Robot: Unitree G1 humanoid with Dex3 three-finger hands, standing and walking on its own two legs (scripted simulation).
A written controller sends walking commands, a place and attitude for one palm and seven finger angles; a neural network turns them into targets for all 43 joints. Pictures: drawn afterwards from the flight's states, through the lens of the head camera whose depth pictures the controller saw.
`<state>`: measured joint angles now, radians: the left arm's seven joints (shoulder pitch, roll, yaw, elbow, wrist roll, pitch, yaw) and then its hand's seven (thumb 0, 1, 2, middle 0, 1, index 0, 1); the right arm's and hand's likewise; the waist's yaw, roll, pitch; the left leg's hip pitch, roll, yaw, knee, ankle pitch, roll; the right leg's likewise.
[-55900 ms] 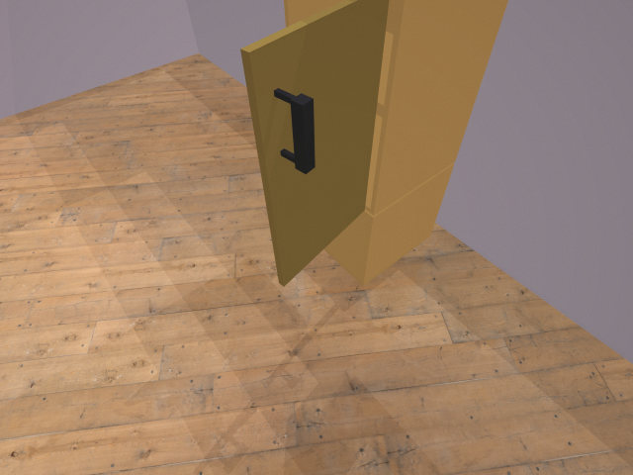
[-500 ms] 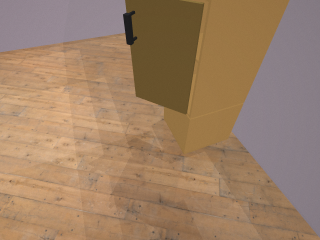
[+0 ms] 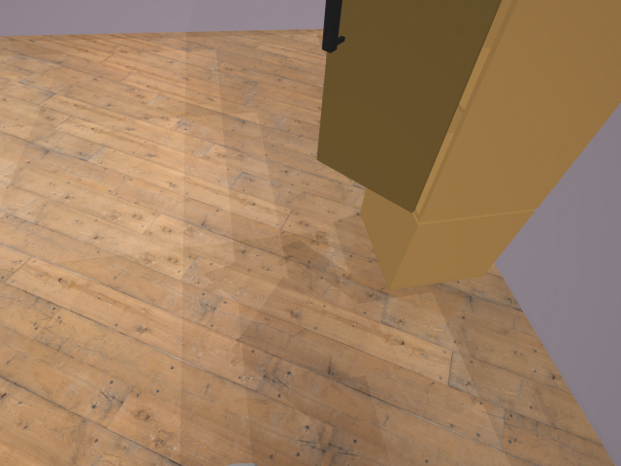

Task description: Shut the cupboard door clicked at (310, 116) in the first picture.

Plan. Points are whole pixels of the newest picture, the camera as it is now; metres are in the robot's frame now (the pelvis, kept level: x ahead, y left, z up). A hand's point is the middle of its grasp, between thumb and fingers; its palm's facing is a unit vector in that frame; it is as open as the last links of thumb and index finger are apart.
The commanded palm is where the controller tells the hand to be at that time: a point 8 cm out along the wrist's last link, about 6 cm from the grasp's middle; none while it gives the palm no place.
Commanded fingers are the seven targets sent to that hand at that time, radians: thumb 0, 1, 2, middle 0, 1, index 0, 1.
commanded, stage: walk to a spot facing it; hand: left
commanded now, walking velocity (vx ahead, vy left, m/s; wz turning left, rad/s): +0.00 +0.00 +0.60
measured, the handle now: (338, 16) +0.98 -0.03 +0.13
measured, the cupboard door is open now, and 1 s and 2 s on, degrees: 41 41 41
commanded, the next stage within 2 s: turn to face it in 1.66 s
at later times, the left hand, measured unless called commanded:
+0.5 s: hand out of the picture +0.01 +0.20 -0.14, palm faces +0.30 -0.90 -0.31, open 7.3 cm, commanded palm none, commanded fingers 0.00 0.90 0.90 -0.20 -0.30 -0.20 -0.30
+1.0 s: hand out of the picture -0.01 +0.22 -0.14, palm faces +0.58 -0.76 -0.28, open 7.4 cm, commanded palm none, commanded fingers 0.00 0.90 0.90 -0.20 -0.30 -0.20 -0.30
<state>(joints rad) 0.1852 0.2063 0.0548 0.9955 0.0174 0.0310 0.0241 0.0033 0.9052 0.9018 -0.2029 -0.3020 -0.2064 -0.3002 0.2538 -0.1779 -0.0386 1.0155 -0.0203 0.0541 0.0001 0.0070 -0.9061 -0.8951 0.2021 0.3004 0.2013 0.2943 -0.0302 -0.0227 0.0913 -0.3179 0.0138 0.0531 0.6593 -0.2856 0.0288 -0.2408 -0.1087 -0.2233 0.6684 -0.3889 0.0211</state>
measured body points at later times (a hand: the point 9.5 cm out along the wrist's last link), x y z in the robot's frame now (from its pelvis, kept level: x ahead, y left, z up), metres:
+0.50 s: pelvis -0.02 -0.03 +0.01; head +0.03 -0.04 +0.46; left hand -0.01 +0.24 -0.12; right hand +0.12 -0.28 -0.14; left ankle -0.04 +0.08 -0.65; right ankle +0.01 -0.17 -0.72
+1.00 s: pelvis +0.05 -0.01 +0.00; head +0.08 +0.00 +0.45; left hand -0.04 +0.26 -0.12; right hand +0.21 -0.19 -0.15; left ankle -0.07 +0.09 -0.72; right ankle +0.15 -0.07 -0.73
